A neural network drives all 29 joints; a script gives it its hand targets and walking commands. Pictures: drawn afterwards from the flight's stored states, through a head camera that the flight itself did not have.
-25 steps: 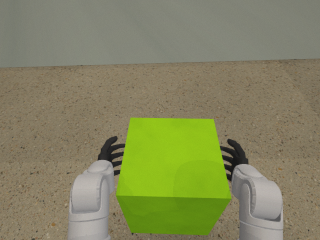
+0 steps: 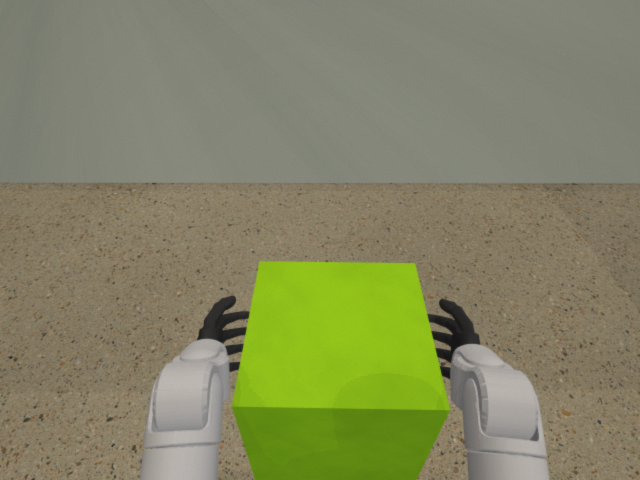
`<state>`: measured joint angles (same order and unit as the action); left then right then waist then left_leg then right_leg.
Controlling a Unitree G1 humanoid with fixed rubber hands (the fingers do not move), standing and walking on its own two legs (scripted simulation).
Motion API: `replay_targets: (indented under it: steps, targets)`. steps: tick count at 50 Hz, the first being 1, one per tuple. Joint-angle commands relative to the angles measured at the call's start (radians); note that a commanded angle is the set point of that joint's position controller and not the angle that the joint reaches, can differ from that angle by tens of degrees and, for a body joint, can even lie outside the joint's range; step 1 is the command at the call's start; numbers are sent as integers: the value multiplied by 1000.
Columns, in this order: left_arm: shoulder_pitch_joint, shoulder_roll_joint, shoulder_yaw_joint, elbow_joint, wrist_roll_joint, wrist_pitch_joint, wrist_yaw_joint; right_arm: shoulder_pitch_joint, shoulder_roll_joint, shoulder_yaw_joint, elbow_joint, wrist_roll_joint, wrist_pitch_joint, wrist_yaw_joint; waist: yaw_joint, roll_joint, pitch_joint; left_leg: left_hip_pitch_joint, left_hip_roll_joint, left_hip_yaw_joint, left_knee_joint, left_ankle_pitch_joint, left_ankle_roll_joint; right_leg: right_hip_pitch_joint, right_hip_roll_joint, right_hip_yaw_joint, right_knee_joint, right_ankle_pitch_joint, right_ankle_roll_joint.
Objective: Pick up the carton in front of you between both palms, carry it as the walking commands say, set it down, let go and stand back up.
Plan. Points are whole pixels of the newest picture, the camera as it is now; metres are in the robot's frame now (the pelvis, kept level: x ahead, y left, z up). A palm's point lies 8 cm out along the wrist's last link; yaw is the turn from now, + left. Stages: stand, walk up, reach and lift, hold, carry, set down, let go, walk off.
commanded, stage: carry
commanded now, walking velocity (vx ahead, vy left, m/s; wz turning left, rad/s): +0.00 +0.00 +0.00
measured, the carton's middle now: (335, 378) +0.28 +0.00 -0.02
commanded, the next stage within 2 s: hold in 1.54 s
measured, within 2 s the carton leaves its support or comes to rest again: neither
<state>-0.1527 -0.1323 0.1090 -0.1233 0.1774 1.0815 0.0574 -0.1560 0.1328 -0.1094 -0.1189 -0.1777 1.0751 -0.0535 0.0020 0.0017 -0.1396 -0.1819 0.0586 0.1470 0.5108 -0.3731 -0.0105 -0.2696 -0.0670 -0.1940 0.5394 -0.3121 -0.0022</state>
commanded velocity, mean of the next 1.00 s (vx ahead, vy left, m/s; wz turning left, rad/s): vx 0.00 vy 0.00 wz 0.00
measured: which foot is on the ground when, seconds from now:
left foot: down 0.00-1.00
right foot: down 0.00-1.00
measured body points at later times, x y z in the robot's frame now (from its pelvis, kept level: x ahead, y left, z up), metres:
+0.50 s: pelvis -0.03 +0.00 +0.00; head -0.04 +0.00 +0.45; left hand +0.28 +0.16 +0.03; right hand +0.28 -0.15 +0.03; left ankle -0.07 +0.11 -0.73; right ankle -0.03 -0.11 -0.73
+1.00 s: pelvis -0.05 +0.01 +0.00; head -0.07 +0.01 +0.45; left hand +0.25 +0.16 +0.04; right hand +0.25 -0.14 +0.04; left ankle -0.07 +0.11 -0.73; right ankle -0.03 -0.11 -0.73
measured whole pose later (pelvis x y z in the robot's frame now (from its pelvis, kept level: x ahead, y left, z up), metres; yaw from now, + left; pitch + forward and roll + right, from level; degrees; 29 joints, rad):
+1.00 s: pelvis -0.05 +0.01 +0.00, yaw +0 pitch +2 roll +0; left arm -0.23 -0.14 0.18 0.18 0.25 0.74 0.03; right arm -0.22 0.14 -0.18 0.18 -0.24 0.74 -0.03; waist 0.00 0.00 -0.10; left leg -0.22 0.05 0.17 0.51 -0.31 0.02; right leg -0.30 -0.08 -0.18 0.50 -0.22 0.00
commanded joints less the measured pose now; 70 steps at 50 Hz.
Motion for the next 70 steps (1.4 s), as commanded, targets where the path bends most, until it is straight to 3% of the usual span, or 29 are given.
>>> replay_targets:
  steps: [1,7,13,21,27,32,39,70]
  targets:
    - [-476,-916,-687,-73,-372,-82,-250,-458,922,669,-64,364,-75,250,-2,22,-234,77,118,-66,5,753,8,143,-96,82,18,603,0]
    - [-420,-854,-628,-19,-301,-189,-245,-407,870,624,-8,295,-181,238,-3,8,-258,73,111,-62,11,673,14,152,-100,88,24,570,-7]
    - [-446,-810,-498,133,-199,-313,-242,-432,819,502,135,199,-307,232,-3,6,-216,44,107,-65,-17,555,18,133,-104,97,-8,493,-12]
    - [-560,-892,-418,313,-145,-456,-261,-549,898,422,314,144,-448,254,-1,3,-201,25,106,-73,-54,416,25,125,-109,105,-50,402,-16]
    - [-533,-927,-487,262,-183,-421,-265,-520,937,487,265,183,-413,259,-3,3,-219,28,107,-77,-59,400,27,130,-111,110,-56,390,-15]
    - [-505,-896,-472,254,-177,-384,-264,-492,906,474,257,178,-375,256,-3,1,-198,11,107,-79,-67,369,27,116,-111,111,-66,363,-12]
    - [-543,-910,-490,235,-192,-388,-265,-527,918,492,233,192,-379,258,-2,0,-181,-7,106,-84,-85,304,33,103,-110,115,-86,308,-13]
    - [-533,-908,-485,240,-188,-382,-266,-519,917,481,245,188,-374,260,-3,2,-194,-25,106,-90,-89,299,40,92,-109,114,-88,286,-4]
